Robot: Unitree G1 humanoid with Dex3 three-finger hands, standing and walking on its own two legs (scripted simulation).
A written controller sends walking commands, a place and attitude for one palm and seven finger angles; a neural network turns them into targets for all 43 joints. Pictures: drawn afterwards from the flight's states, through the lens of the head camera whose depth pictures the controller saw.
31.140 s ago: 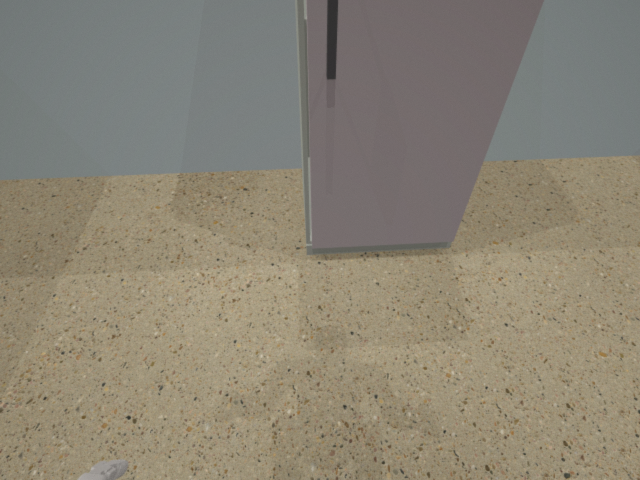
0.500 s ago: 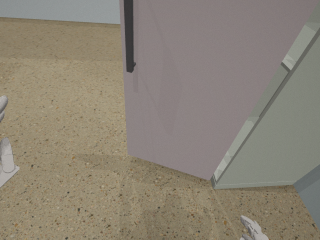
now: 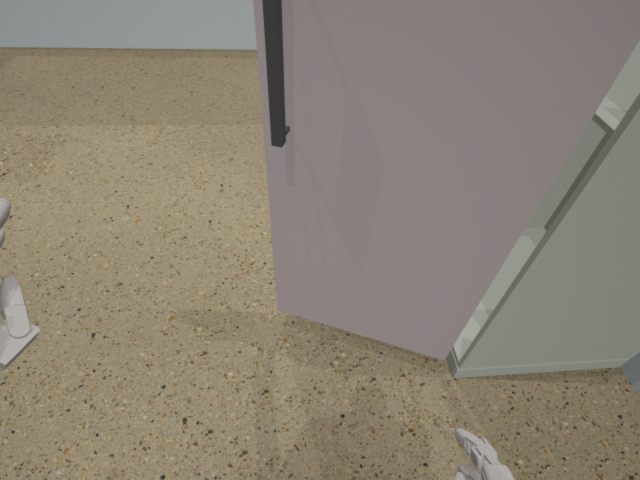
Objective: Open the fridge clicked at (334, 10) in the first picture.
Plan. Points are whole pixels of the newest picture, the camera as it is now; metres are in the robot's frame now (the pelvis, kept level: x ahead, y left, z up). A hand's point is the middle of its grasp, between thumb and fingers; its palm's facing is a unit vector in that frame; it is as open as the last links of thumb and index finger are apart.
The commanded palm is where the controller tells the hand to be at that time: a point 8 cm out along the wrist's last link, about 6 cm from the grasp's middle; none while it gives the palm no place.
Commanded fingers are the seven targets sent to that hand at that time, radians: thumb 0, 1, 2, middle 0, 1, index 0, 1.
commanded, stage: let the arm hang, fingers relaxed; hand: left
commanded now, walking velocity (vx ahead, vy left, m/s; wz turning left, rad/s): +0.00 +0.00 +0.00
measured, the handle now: (279, 50) +0.73 +0.13 +0.21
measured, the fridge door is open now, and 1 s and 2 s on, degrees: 68 68 68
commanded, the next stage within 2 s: look to check the result in 1.08 s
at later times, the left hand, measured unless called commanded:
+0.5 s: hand out of the picture +0.02 +0.19 -0.17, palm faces +0.01 -0.97 -0.23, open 7.1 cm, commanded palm none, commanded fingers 0.00 0.90 0.90 -0.20 -0.30 -0.20 -0.30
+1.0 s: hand out of the picture +0.04 +0.17 -0.17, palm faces +0.00 -0.98 -0.19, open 7.3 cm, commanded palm none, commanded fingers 0.00 0.90 0.90 -0.20 -0.30 -0.20 -0.30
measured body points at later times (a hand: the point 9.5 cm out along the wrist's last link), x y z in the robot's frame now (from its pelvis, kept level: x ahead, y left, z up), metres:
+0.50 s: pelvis +0.01 -0.01 +0.01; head +0.04 +0.00 +0.46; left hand +0.02 +0.25 -0.15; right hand +0.03 -0.25 -0.14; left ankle +0.03 +0.10 -0.73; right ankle -0.01 -0.11 -0.73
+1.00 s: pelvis +0.01 +0.00 +0.01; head +0.02 +0.00 +0.46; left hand +0.04 +0.23 -0.15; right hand +0.02 -0.23 -0.15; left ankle +0.03 +0.10 -0.73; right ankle -0.01 -0.11 -0.73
